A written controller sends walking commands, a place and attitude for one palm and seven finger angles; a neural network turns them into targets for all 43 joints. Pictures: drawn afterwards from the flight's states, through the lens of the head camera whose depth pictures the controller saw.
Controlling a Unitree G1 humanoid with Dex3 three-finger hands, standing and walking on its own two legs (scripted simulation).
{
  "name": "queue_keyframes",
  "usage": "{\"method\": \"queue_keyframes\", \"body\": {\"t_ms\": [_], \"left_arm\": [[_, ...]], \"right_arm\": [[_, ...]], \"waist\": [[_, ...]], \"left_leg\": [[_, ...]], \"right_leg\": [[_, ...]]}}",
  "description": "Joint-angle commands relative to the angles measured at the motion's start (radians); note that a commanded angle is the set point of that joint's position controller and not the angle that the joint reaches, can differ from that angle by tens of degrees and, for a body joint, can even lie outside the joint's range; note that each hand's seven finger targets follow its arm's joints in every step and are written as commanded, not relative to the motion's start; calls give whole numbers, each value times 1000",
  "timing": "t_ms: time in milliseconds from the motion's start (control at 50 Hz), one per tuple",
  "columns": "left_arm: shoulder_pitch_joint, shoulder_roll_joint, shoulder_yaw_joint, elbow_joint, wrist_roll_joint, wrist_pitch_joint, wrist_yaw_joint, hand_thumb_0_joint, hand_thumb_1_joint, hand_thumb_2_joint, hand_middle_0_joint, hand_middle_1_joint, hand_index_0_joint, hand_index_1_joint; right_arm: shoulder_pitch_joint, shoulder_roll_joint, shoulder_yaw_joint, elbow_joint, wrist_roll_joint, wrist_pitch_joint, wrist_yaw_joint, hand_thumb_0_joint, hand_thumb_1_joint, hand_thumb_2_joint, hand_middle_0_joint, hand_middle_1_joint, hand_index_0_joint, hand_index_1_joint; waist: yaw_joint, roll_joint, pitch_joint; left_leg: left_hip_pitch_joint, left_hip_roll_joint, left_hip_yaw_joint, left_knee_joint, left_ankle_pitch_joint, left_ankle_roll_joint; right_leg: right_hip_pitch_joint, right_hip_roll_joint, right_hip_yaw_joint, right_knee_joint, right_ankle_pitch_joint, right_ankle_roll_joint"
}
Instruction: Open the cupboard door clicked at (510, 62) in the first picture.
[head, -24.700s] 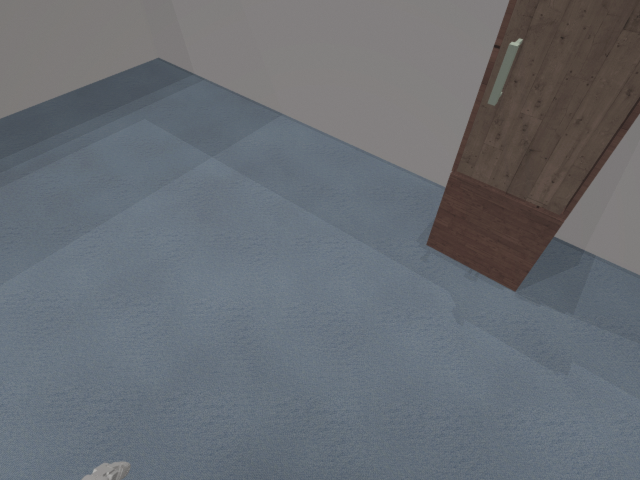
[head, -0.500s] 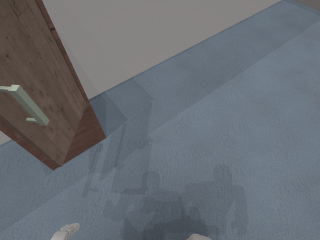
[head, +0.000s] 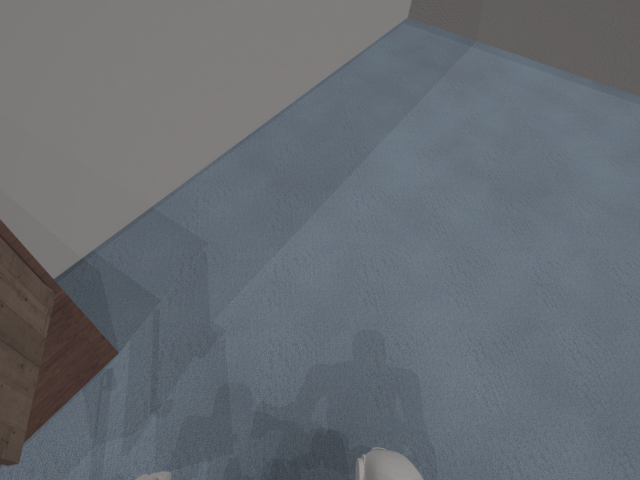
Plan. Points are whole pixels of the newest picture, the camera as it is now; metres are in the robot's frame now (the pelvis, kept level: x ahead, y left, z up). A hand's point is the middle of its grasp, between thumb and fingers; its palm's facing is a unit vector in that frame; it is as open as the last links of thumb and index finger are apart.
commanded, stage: walk to a spot facing it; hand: left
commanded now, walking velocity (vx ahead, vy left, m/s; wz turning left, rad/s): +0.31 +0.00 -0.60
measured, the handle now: out of the picture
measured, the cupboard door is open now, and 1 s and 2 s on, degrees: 46 46 46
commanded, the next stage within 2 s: turn to face it in 1.28 s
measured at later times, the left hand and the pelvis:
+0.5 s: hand (279, 377) +0.29 +0.07 -0.16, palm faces -0.21 -0.95 -0.24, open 7.2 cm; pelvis +0.17 -0.11 +0.00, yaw -14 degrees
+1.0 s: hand (318, 286) +0.48 +0.01 -0.18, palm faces -0.30 -0.94 -0.16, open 7.4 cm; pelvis +0.43 -0.15 -0.01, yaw -22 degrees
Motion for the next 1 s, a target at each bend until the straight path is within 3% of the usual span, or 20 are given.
{"method": "queue_keyframes", "body": {"t_ms": [0, 100, 140, 180, 200, 220, 240, 260, 300, 380, 660, 700, 740, 760, 780, 800, 820, 880, 940, 980], "left_arm": [[-150, -12, -13, -105, -7, -34, -7, 0, 900, 900, -200, -300, -200, -300], [-264, -17, -21, -119, -10, -35, -13, 0, 900, 900, -200, -300, -200, -300], [-225, 1, -16, -104, -12, -37, -11, 0, 900, 900, -200, -300, -200, -300], [-64, 38, -4, -59, -11, -49, -1, 0, 900, 900, -200, -300, -200, -300], [133, 82, 15, 3, -10, -62, 6, 0, 900, 900, -200, -300, -200, -300], [298, 210, 51, 48, -7, -73, 23, 0, 900, 900, -200, -300, -200, -300], [357, 286, 64, 69, -32, -69, 38, 0, 900, 900, -200, -300, -200, -300], [282, 284, 58, 51, -38, -67, 49, 0, 900, 900, -200, -300, -200, -300], [97, 160, 19, 6, -32, -69, 61, 0, 900, 900, -200, -300, -200, -300], [31, 88, 0, 7, -14, -95, 64, 0, 900, 900, -200, -300, -200, -300], [304, 69, -23, 138, -22, -128, 75, 0, 900, 900, -200, -300, -200, -300], [311, 79, -21, 151, -20, -126, 79, 0, 900, 900, -200, -300, -200, -300], [284, 91, -17, 153, -26, -128, 79, 0, 900, 900, -200, -300, -200, -300], [264, 89, -17, 150, -29, -129, 79, 0, 900, 900, -200, -300, -200, -300], [263, 56, -19, 134, -34, -132, 73, 0, 900, 900, -200, -300, -200, -300], [286, 7, -30, 108, -42, -138, 63, 0, 900, 900, -200, -300, -200, -300], [206, 31, -26, 83, -29, -141, 68, 0, 900, 900, -200, -300, -200, -300], [143, -5, -17, 81, -10, -108, 45, 0, 900, 900, -200, -300, -200, -300], [150, -62, -23, 76, -7, -77, 33, 0, 900, 900, -200, -300, -200, -300], [104, -74, -25, 61, -6, -71, 27, 0, 900, 900, -200, -300, -200, -300]], "right_arm": [[182, -142, -30, 23, -4, -22, -12, 0, -900, -900, 200, 300, 200, 300], [210, -137, -32, 58, -12, -13, -6, 0, -900, -900, 200, 300, 200, 300], [195, -160, -37, 60, -11, -11, -5, 0, -900, -900, 200, 300, 200, 300], [151, -187, -46, 57, -4, -6, 0, 0, -900, -900, 200, 300, 200, 300], [95, -197, -46, 43, 8, -7, 5, 0, -900, -900, 200, 300, 200, 300], [94, -136, -36, 12, 33, -11, 20, 0, -900, -900, 200, 300, 200, 300], [32, -101, -37, -36, 41, -11, 13, 0, -900, -900, 200, 300, 200, 300], [-33, -128, -49, -34, 33, -6, 13, 0, -900, -900, 200, 300, 200, 300], [-74, -103, -56, -12, 16, 7, 14, 0, -900, -900, 200, 300, 200, 300], [47, -54, -54, 50, 1, 46, 26, 0, -900, -900, 200, 300, 200, 300], [-396, -64, -46, -84, 12, 13, 55, 0, -900, -900, 200, 300, 200, 300], [-396, -64, -45, -79, 12, 7, 53, 0, -900, -900, 200, 300, 200, 300], [-260, -79, -49, -27, 6, -1, 39, 0, -900, -900, 200, 300, 200, 300], [-118, -108, -57, 20, 2, -6, 27, 0, -900, -900, 200, 300, 200, 300], [37, -195, -80, 59, -10, -11, 18, 0, -900, -900, 200, 300, 200, 300], [159, -277, -97, 84, -18, -13, 12, 0, -900, -900, 200, 300, 200, 300], [145, -262, -88, 83, 0, -1, 16, 0, -900, -900, 200, 300, 200, 300], [-32, -121, -52, 49, -2, -22, 7, 0, -900, -900, 200, 300, 200, 300], [-35, -119, -46, 75, -2, -38, 5, 0, -900, -900, 200, 300, 200, 300], [-25, -116, -54, 84, -6, -32, 13, 0, -900, -900, 200, 300, 200, 300]], "waist": [[-41, 168, 4], [-69, 216, 82], [-39, 201, 62], [43, 188, -30], [145, 134, -127], [209, -113, -263], [204, -231, -291], [178, -148, -203], [72, -10, -27], [-32, -60, -21], [76, -57, 51], [60, -43, 43], [-11, -45, -15], [-74, -56, -74], [-127, 75, -167], [-132, 272, -260], [-127, 151, -181], [-27, 161, 37], [26, 129, -5], [20, 156, 20]], "left_leg": [[225, 227, -78, -158, 482, 76], [157, 252, 16, -181, 433, 86], [140, 273, 45, -130, 561, 86], [122, 260, 84, 77, 767, 62], [-3, 215, 119, 293, 741, 23], [-322, 113, 129, 618, 274, -19], [-553, -12, 26, 924, -323, -48], [-595, 35, -120, 1007, -229, -30], [-512, 108, -171, 915, -49, -30], [-367, 83, -139, 683, 53, -46], [-523, 2, -104, 303, 107, -26], [-424, -36, -75, 223, 69, -7], [-184, -110, -6, 117, 108, 18], [63, -84, -34, 66, 188, 47], [329, 102, -276, 61, 233, 124], [476, 398, -607, -35, 330, 267], [319, 423, -629, -121, 231, 283], [8, 319, -438, -232, 17, 179], [-20, 255, -204, -232, 238, 153], [-97, 205, -100, -247, 213, 127]], "right_leg": [[-205, -41, -38, -49, 55, 5], [-63, -33, -110, -364, 52, -23], [62, -2, -135, -429, 13, -52], [300, 54, -169, -512, -14, -91], [595, 63, -153, -585, 52, -114], [940, -180, 167, -672, -53, -195], [1001, -407, 606, -825, 76, -282], [834, -405, 579, -877, -16, -281], [486, -323, 385, -925, -54, -224], [318, -183, 178, -989, -12, -178], [702, -204, 203, -897, 617, -191], [699, -200, 192, -838, 758, -183], [641, -147, 130, -691, 951, -145], [494, -126, 115, -540, 895, -114], [256, -50, 83, -303, 599, -74], [44, 64, -9, 66, -143, -53], [0, 39, 42, 185, -251, -67], [-68, -73, 78, 196, -62, -44], [8, -102, 35, -60, -32, -25], [118, -95, -33, -277, 16, -18]]}}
